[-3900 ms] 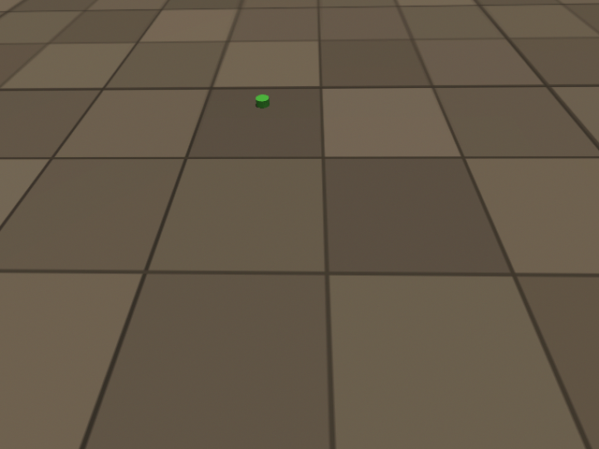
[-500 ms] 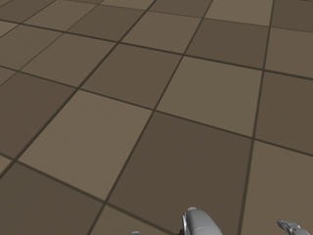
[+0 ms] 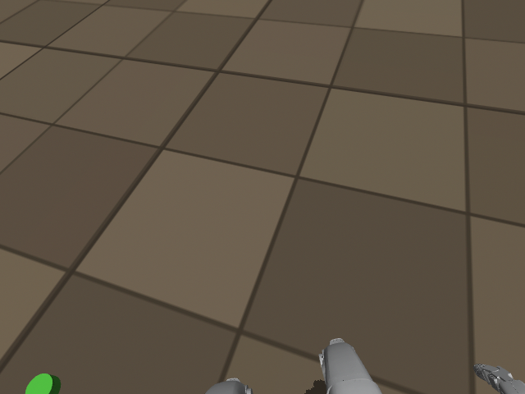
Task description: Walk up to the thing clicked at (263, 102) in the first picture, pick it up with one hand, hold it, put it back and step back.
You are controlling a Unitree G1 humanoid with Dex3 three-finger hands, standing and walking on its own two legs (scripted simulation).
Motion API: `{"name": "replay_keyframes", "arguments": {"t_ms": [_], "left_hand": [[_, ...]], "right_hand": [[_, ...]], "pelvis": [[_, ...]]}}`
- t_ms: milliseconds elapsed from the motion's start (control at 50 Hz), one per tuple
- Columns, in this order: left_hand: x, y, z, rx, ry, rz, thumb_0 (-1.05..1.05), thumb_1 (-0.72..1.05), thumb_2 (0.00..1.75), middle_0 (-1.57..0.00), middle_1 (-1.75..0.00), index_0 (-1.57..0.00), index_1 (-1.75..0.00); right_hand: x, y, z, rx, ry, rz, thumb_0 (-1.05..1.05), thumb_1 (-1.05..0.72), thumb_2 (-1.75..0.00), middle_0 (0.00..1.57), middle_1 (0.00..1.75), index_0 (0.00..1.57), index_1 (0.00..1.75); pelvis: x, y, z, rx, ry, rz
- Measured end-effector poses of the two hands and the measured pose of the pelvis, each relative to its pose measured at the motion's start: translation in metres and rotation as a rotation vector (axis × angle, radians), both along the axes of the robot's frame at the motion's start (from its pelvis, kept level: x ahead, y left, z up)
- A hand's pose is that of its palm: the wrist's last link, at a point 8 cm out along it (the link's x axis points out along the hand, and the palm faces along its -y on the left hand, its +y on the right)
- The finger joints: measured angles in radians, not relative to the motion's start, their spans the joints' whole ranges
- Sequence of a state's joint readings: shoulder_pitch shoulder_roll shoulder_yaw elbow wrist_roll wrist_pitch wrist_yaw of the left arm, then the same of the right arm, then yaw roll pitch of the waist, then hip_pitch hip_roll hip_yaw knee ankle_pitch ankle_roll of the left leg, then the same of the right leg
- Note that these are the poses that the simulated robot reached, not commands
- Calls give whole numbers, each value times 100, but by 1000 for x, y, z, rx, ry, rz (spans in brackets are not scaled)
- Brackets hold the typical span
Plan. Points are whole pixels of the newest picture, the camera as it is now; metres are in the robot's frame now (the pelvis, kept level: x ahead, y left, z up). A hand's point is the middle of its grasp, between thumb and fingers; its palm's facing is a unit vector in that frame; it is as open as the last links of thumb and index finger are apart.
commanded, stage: walk up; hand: left
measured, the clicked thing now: (43, 389) +0.28 +0.78 -0.70
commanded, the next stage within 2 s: none
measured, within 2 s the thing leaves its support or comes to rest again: neither
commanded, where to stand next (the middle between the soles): -0.16 +0.66 m, yaw -16 degrees
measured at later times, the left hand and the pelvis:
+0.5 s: hand out of the picture +0.04 +0.53 -0.10, palm faces -0.13 -0.79 -0.60, open 7.4 cm; pelvis -0.06 +0.22 +0.00, yaw -4 degrees
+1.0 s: hand out of the picture -0.06 +0.73 -0.09, palm faces -0.15 -0.80 -0.58, open 7.4 cm; pelvis -0.15 +0.44 +0.01, yaw -8 degrees
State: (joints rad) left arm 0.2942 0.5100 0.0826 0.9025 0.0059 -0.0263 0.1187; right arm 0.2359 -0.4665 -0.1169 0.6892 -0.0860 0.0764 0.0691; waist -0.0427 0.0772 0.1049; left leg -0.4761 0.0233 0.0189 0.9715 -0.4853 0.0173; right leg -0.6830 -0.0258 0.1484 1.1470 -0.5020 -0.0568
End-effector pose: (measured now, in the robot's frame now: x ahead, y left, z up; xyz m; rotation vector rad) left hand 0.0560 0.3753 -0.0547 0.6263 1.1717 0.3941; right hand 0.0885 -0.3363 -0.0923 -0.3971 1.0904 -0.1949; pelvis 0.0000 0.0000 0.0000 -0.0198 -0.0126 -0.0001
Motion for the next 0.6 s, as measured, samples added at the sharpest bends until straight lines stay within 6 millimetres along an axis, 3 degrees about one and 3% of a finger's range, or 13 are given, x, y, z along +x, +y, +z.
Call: {"name": "replay_keyframes", "arguments": {"t_ms": [160, 240, 320, 420, 500, 560, 600], "left_hand": [[24, 22, 2, -104, -2, -105, 1, 90, 90, -20, -30, -21, -30], [20, 38, -3, -112, -32, -153, 0, 90, 90, -20, -30, -21, -30], [7, 67, 3, -110, -82, -132, 0, 90, 90, -21, -30, -21, -30], [-9, 123, 10, -86, -76, -154, 0, 89, 90, -21, -30, -21, -30], [-19, 188, 5, -55, -67, -174, 0, 89, 90, -21, -30, -21, -30], [-26, 242, -5, -24, -59, -156, 0, 89, 90, -21, -30, -21, -30], [-32, 268, -8, -8, -39, -124, 0, 89, 90, -21, -30, -21, -30]], "right_hand": [[-61, 71, 5, 39, 68, -89, 1, -91, -90, 20, 30, 21, 30], [-71, 101, -9, 53, 80, -98, 1, -91, -90, 20, 30, 21, 30], [-73, 137, -11, 67, 99, -65, 1, -91, -90, 20, 30, 20, 30], [-69, 176, -4, 72, 37, -50, 1, -91, -90, 20, 30, 21, 30], [-70, 210, -3, 28, -3, -51, 1, -91, -90, 20, 30, 21, 30], [-82, 243, -5, -14, -19, -53, 1, -91, -90, 20, 30, 20, 30], [-98, 267, -5, -12, -14, -71, 1, -91, -90, 20, 30, 20, 30]], "pelvis": [[-11, 59, 18, 10, 10, -38], [-21, 87, 10, -16, -2, -62], [-35, 120, 13, -18, -22, -47], [-51, 169, 13, 11, -18, -60], [-65, 221, 1, 14, -1, -73], [-77, 261, -10, 27, -12, -88], [-83, 281, -9, -6, -19, -93]]}}
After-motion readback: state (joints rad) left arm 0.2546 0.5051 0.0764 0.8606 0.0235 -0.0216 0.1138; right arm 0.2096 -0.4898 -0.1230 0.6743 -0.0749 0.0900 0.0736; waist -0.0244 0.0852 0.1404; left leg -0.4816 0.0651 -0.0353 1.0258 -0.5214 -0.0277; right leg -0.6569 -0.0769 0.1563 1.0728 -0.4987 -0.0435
